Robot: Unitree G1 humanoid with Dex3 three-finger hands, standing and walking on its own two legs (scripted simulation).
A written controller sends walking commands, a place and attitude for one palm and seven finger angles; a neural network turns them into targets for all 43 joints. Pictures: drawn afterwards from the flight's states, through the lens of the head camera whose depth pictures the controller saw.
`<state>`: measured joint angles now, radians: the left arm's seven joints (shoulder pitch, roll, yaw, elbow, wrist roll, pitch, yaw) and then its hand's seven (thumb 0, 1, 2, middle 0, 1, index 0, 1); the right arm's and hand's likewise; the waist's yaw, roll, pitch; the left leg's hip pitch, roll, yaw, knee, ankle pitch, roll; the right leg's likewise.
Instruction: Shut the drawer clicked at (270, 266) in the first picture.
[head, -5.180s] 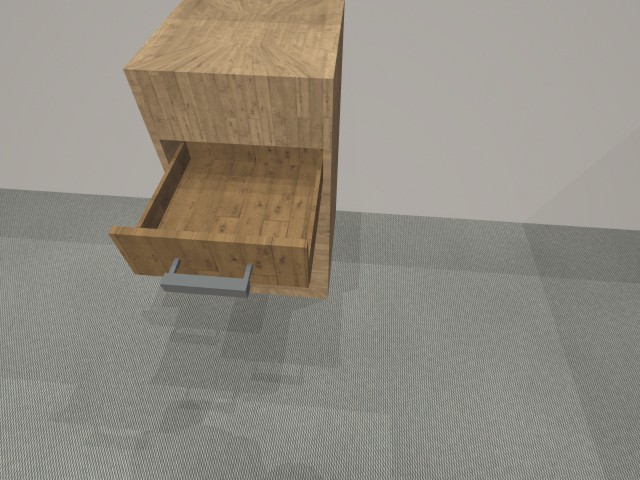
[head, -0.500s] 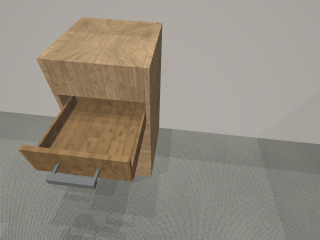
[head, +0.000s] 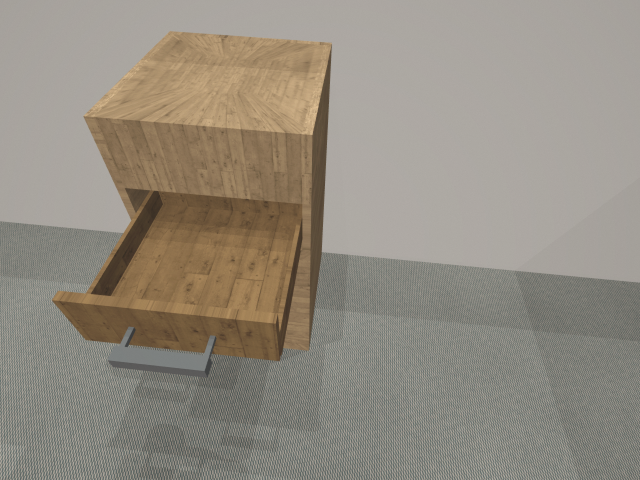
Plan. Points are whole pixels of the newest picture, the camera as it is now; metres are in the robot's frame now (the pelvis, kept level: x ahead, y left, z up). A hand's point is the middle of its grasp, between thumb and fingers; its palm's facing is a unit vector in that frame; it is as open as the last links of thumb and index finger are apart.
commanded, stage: come to a stop and stand still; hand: left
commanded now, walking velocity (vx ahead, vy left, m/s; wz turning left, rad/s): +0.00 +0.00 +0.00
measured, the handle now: (165, 349) +0.36 +0.29 -0.17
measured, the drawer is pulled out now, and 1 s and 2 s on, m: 0.30 0.30 0.30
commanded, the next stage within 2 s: look again from close up in 0.06 s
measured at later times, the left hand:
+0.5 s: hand out of the picture -0.01 +0.16 -0.18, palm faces +0.02 -0.98 -0.18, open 7.4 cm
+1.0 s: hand out of the picture +0.01 +0.17 -0.18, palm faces +0.06 -0.98 -0.18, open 7.4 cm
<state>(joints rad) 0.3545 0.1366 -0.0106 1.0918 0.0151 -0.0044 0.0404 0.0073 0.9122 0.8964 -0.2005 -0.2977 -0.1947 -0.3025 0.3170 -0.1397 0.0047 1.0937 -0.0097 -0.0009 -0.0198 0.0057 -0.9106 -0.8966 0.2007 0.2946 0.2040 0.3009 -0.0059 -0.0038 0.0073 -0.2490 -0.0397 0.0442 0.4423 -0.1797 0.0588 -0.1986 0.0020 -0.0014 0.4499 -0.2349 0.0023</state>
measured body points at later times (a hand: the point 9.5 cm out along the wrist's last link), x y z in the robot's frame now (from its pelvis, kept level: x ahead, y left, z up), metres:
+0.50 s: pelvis +0.01 +0.00 +0.00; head +0.01 +0.01 +0.45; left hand -0.01 +0.22 -0.16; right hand +0.01 -0.22 -0.16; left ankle +0.04 +0.08 -0.74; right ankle +0.00 -0.12 -0.74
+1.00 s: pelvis +0.02 +0.01 +0.00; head +0.03 +0.01 +0.45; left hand +0.01 +0.22 -0.16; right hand +0.01 -0.22 -0.16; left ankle +0.04 +0.08 -0.74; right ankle +0.00 -0.12 -0.74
